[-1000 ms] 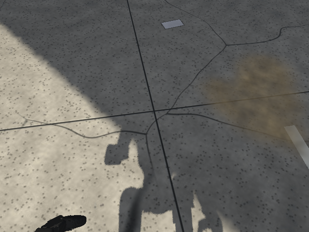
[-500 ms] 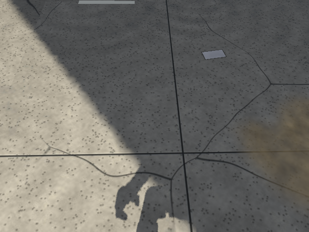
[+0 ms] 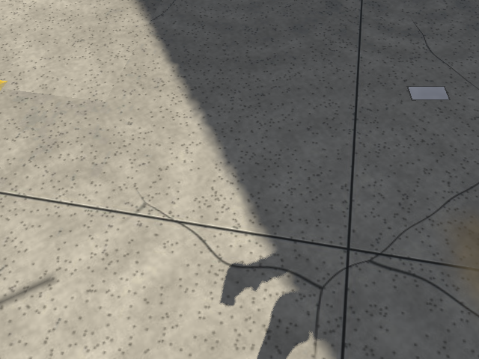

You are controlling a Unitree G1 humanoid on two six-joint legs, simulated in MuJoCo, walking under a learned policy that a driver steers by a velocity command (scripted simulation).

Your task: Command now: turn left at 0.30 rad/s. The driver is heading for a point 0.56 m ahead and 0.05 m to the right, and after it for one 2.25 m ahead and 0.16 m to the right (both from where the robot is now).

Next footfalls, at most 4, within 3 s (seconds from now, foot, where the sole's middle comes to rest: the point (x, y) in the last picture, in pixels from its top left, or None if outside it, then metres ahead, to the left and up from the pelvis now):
0.42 left None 0.08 0.14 -0.77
0.88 right None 0.42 -0.11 -0.77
1.42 left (245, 256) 0.77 0.02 -0.77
1.90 right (308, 188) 1.03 -0.20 -0.77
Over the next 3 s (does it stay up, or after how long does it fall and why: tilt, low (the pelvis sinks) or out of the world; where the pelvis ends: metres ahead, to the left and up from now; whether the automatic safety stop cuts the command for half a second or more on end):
stays up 1.43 -0.09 -0.01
